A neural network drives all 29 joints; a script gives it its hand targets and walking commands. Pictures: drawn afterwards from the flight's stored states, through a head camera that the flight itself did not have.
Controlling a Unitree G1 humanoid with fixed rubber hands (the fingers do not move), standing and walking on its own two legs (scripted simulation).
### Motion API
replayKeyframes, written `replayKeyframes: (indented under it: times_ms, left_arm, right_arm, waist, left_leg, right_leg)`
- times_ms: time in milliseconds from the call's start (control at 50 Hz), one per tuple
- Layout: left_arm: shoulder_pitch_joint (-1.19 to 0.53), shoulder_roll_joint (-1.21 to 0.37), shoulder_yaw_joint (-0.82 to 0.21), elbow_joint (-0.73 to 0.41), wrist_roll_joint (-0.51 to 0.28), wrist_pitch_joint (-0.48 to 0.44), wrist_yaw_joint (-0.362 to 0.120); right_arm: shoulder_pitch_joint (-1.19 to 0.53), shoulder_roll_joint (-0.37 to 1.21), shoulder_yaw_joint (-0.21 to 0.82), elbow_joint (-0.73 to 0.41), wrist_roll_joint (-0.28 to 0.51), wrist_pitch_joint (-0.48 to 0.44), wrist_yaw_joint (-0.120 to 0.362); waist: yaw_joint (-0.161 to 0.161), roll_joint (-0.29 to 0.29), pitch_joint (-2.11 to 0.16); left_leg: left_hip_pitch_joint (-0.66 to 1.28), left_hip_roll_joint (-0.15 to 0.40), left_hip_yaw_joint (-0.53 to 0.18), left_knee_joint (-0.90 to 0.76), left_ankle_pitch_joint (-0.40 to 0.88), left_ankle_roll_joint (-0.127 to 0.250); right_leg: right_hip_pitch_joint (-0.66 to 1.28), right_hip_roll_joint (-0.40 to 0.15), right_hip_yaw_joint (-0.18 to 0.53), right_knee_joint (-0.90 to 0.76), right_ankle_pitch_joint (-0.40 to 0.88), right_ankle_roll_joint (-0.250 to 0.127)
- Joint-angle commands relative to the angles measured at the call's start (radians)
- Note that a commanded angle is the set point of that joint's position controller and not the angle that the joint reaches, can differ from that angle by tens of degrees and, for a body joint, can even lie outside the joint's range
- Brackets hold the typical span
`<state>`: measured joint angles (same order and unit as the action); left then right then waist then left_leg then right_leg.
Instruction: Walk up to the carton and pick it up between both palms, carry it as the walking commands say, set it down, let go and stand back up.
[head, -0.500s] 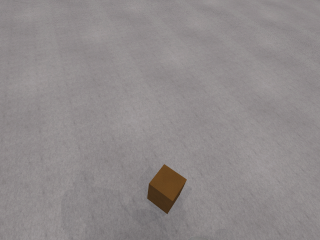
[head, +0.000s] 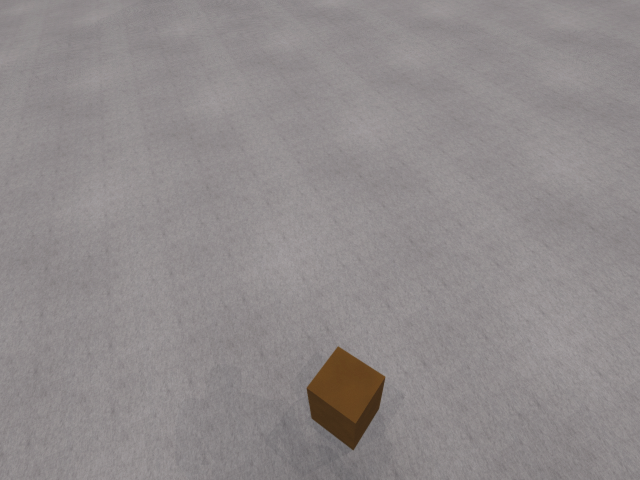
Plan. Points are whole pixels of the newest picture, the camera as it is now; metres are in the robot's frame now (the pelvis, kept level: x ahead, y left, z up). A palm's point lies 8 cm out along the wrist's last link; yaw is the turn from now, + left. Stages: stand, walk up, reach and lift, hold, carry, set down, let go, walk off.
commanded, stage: walk up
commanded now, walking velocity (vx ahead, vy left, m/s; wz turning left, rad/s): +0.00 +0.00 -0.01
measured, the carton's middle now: (345, 399) +0.47 -0.02 -0.66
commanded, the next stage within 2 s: none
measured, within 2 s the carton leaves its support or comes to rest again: neither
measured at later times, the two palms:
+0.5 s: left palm out of the picture +0.05 +0.31 -0.10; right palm out of the picture +0.07 -0.26 -0.13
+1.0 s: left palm (120, 361) +0.34 +0.36 -0.12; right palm out of the picture +0.04 -0.09 -0.11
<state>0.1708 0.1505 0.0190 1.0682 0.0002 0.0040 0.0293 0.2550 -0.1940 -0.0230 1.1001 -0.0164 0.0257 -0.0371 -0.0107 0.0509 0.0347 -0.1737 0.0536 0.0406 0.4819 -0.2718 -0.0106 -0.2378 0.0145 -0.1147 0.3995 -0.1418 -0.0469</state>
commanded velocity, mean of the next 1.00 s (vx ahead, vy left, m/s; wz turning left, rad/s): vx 0.08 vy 0.18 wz -0.43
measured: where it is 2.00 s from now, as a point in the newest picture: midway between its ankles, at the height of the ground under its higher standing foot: outside the picture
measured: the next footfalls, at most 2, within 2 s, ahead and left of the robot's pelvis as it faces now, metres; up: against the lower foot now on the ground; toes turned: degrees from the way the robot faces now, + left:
left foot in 0.76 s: +0.17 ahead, +0.25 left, +0.00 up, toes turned -19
right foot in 1.12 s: +0.12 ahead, +0.09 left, +0.00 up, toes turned -34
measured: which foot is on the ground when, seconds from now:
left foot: down 0.00-0.36, up 0.38-0.74, down 0.76-1.00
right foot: down 0.00-0.76, up 0.78-1.00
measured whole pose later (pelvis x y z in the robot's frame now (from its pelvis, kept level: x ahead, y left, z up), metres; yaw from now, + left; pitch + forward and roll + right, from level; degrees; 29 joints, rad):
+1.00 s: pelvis +0.12 +0.16 +0.00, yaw -27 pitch +3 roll -1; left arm 0.14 0.30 0.07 0.84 0.02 0.05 0.01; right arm 0.28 -0.24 -0.03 0.84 -0.04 0.02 -0.01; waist -0.01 -0.03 0.05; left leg -0.21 0.03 0.14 0.42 -0.26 0.04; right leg -0.48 0.00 -0.07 0.96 -0.45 0.03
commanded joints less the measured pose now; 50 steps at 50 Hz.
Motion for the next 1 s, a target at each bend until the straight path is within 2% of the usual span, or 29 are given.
replayKeyframes:
  times_ms: [0,20,40,80,100,120,180,220,240,260,280,320,340,360,380,420,460,480,520,600,680,720,740,760,780,820,860,920,980]
  left_arm:
    - [0.026,0.098,0.02,-0.017,-0.007,-0.002,0.001]
    - [0.033,0.087,0.021,-0.015,-0.008,0.001,0.002]
    - [0.046,0.085,0.02,-0.003,-0.004,-0.002,0.0]
    - [0.076,0.085,0.02,0.018,0.005,-0.008,-0.002]
    - [0.062,0.222,0.083,-0.027,0.001,-0.008,0.002]
    - [0.028,0.242,0.094,-0.066,0.008,0.002,-0.011]
    - [0.008,0.215,0.095,-0.144,0.011,0.018,-0.022]
    - [-0.034,0.168,0.083,-0.197,0.012,0.023,-0.026]
    - [-0.025,0.148,0.078,-0.219,0.013,0.025,-0.024]
    - [0.049,0.169,0.089,-0.193,0.033,0.028,-0.017]
    - [0.161,0.193,0.094,-0.155,0.035,0.04,-0.007]
    - [0.304,0.208,0.1,-0.112,0.039,0.031,-0.001]
    - [0.394,0.284,0.118,-0.09,0.058,0.021,0.01]
    - [0.384,0.375,0.124,-0.12,0.071,0.014,0.024]
    - [0.321,0.37,0.124,-0.123,0.05,0.02,0.029]
    - [0.198,0.328,0.114,-0.152,0.039,0.004,0.029]
    - [0.178,0.293,0.103,-0.157,0.035,-0.014,0.022]
    - [0.205,0.3,0.105,-0.153,0.038,-0.017,0.023]
    - [0.255,0.314,0.108,-0.151,0.042,-0.016,0.026]
    - [0.248,0.342,0.117,-0.169,0.048,-0.001,0.026]
    - [0.136,0.374,0.119,-0.21,0.041,0.015,0.022]
    - [0.105,0.343,0.106,-0.227,0.041,0.017,0.024]
    - [0.149,0.272,0.087,-0.225,0.051,0.017,0.029]
    - [0.163,0.172,0.076,-0.242,0.064,0.018,0.032]
    - [0.127,0.191,0.067,-0.28,0.049,0.032,0.032]
    - [0.095,0.227,0.079,-0.268,0.034,0.037,0.008]
    - [0.127,0.227,0.082,-0.235,0.035,0.037,-0.013]
    - [0.058,0.181,0.063,-0.25,0.02,0.039,-0.024]
    - [-0.025,0.145,0.046,-0.28,0.004,0.041,-0.021]
  right_arm:
    - [0.131,-0.051,-0.007,0.018,-0.002,-0.021,-0.004]
    - [0.092,-0.055,-0.007,0.012,-0.007,-0.026,0.003]
    - [0.064,-0.043,-0.004,0.005,-0.007,-0.03,0.005]
    - [0.052,-0.032,0.002,0.006,-0.001,-0.035,0.004]
    - [0.05,-0.098,-0.034,-0.063,0.011,-0.034,0.0]
    - [0.018,-0.158,-0.058,-0.104,0.016,-0.027,-0.011]
    - [0.101,-0.097,-0.05,-0.142,0.0,-0.016,-0.023]
    - [0.13,-0.128,-0.055,-0.162,-0.006,-0.015,-0.024]
    - [0.137,-0.161,-0.061,-0.177,-0.015,-0.009,-0.024]
    - [0.093,-0.196,-0.076,-0.183,-0.033,-0.002,-0.011]
    - [0.008,-0.181,-0.078,-0.227,-0.045,0.014,0.014]
    - [-0.068,-0.175,-0.072,-0.231,-0.049,0.029,0.032]
    - [-0.083,-0.148,-0.062,-0.249,-0.047,0.026,0.032]
    - [-0.087,-0.095,-0.045,-0.325,-0.055,0.016,0.04]
    - [-0.066,-0.12,-0.057,-0.318,-0.062,0.011,0.046]
    - [-0.095,-0.177,-0.079,-0.297,-0.052,0.004,0.057]
    - [-0.086,-0.17,-0.077,-0.283,-0.044,0.006,0.07]
    - [-0.088,-0.159,-0.074,-0.288,-0.042,0.015,0.076]
    - [-0.109,-0.144,-0.066,-0.308,-0.039,0.028,0.083]
    - [-0.174,-0.117,-0.044,-0.362,-0.028,0.036,0.097]
    - [-0.132,-0.114,-0.039,-0.378,-0.005,0.038,0.089]
    - [-0.02,-0.144,-0.05,-0.347,-0.001,0.029,0.069]
    - [0.025,-0.2,-0.057,-0.328,-0.02,0.02,0.058]
    - [0.057,-0.31,-0.067,-0.334,-0.047,0.011,0.053]
    - [0.059,-0.346,-0.074,-0.343,-0.036,0.013,0.055]
    - [-0.05,-0.244,-0.045,-0.359,-0.025,0.009,0.051]
    - [-0.067,-0.187,-0.032,-0.352,-0.018,-0.01,0.035]
    - [0.029,-0.165,-0.029,-0.307,-0.022,-0.027,0.022]
    - [0.078,-0.163,-0.029,-0.269,-0.019,-0.016,0.012]
  waist:
    - [-0.01,-0.09,-0.017]
    - [0.011,0.024,0.019]
    - [0.02,0.052,0.021]
    - [0.025,0.028,0.021]
    - [0.018,-0.018,0.029]
    - [0.01,-0.045,0.024]
    - [-0.001,-0.064,0.029]
    - [-0.036,0.023,0.025]
    - [-0.038,0.14,0.002]
    - [-0.009,0.249,-0.034]
    - [0.048,0.255,-0.025]
    - [0.129,-0.001,0.03]
    - [0.174,-0.287,0.071]
    - [0.15,-0.453,0.077]
    - [0.098,-0.329,0.066]
    - [0.062,-0.171,0.049]
    - [0.05,-0.191,0.005]
    - [0.058,-0.204,-0.002]
    - [0.077,-0.221,-0.015]
    - [0.094,-0.281,-0.025]
    - [0.046,-0.34,-0.039]
    - [-0.021,-0.237,-0.084]
    - [-0.033,-0.07,-0.113]
    - [-0.025,0.2,-0.111]
    - [-0.04,0.268,-0.114]
    - [0.029,0.137,-0.027]
    - [0.052,0.116,-0.039]
    - [0.025,0.127,-0.059]
    - [0.004,0.147,-0.078]
  left_leg:
    - [0.071,0.079,-0.057,-0.178,0.134,0.02]
    - [-0.02,0.084,-0.083,-0.199,0.091,0.029]
    - [-0.064,0.085,-0.1,-0.235,0.058,0.033]
    - [-0.075,0.078,-0.089,-0.241,0.055,0.032]
    - [-0.122,0.102,-0.058,-0.145,0.033,0.015]
    - [-0.053,0.077,0.008,-0.075,-0.059,0.008]
    - [-0.085,0.097,-0.039,-0.037,-0.184,0.016]
    - [-0.017,0.183,-0.124,-0.137,-0.255,0.057]
    - [-0.023,0.273,-0.198,-0.222,-0.251,0.112]
    - [-0.101,0.305,-0.196,-0.252,-0.371,0.157]
    - [-0.225,0.26,-0.133,-0.233,-0.475,0.138]
    - [-0.394,0.126,0.039,-0.019,-0.494,0.088]
    - [-0.506,0.007,0.162,0.291,-0.416,0.052]
    - [-0.649,-0.065,0.039,0.599,-0.291,0.018]
    - [-0.594,0.001,-0.094,0.673,-0.19,0.006]
    - [-0.51,0.054,-0.12,0.659,-0.037,-0.028]
    - [-0.423,0.039,-0.079,0.589,0.014,-0.05]
    - [-0.416,0.022,-0.062,0.565,0.017,-0.054]
    - [-0.416,0.001,-0.047,0.512,0.007,-0.064]
    - [-0.329,-0.023,-0.031,0.353,-0.004,-0.082]
    - [-0.076,-0.057,-0.006,0.111,-0.033,-0.085]
    - [0.103,-0.045,0.007,-0.073,0.004,-0.062]
    - [0.185,0.046,-0.056,-0.171,-0.035,-0.047]
    - [0.169,0.265,-0.279,-0.271,-0.114,-0.004]
    - [0.039,0.371,-0.399,-0.32,-0.228,0.081]
    - [-0.081,0.262,-0.244,-0.278,-0.054,0.101]
    - [-0.01,0.199,-0.111,-0.198,0.313,0.117]
    - [0.101,0.194,-0.055,-0.128,0.674,0.161]
    - [0.136,0.212,-0.043,-0.083,0.818,0.182]
  right_leg:
    - [-0.027,-0.178,0.204,-0.14,-0.107,0.001]
    - [0.026,-0.122,0.145,-0.126,-0.056,0.029]
    - [0.087,-0.114,0.131,-0.093,-0.019,0.032]
    - [0.121,-0.115,0.134,-0.09,0.006,0.029]
    - [0.071,-0.136,0.148,-0.036,-0.031,0.046]
    - [-0.056,-0.161,0.242,-0.018,-0.037,0.024]
    - [-0.196,-0.172,0.311,0.008,-0.224,-0.012]
    - [-0.342,-0.087,0.231,0.118,-0.319,0.015]
    - [-0.334,-0.035,0.138,0.296,-0.28,0.033]
    - [-0.254,-0.069,0.1,0.463,-0.287,0.026]
    - [-0.144,-0.099,0.082,0.471,-0.325,0.012]
    - [0.104,-0.076,0.055,0.238,-0.254,0.016]
    - [0.152,-0.22,0.296,0.005,-0.431,-0.021]
    - [0.104,-0.482,0.882,-0.265,-0.59,-0.112]
    - [0.026,-0.506,0.972,-0.322,-0.631,-0.154]
    - [-0.014,-0.409,0.706,-0.229,-0.402,-0.12]
    - [0.004,-0.307,0.504,-0.184,-0.157,-0.062]
    - [0.019,-0.294,0.465,-0.168,-0.051,-0.058]
    - [0.043,-0.29,0.442,-0.149,0.045,-0.056]
    - [-0.007,-0.279,0.418,-0.147,-0.01,-0.042]
    - [-0.172,-0.265,0.425,-0.128,-0.125,-0.002]
    - [-0.246,-0.211,0.403,-0.002,-0.156,0.026]
    - [-0.305,-0.123,0.322,0.162,-0.296,0.046]
    - [-0.433,0.027,0.172,0.433,-0.469,0.082]
    - [-0.45,-0.019,0.147,0.602,-0.475,0.074]
    - [-0.407,-0.058,0.154,0.754,-0.357,0.068]
    - [-0.375,-0.065,0.119,0.796,-0.286,0.078]
    - [-0.334,-0.048,0.083,0.649,-0.304,0.083]
    - [-0.236,-0.02,0.066,0.44,-0.309,0.07]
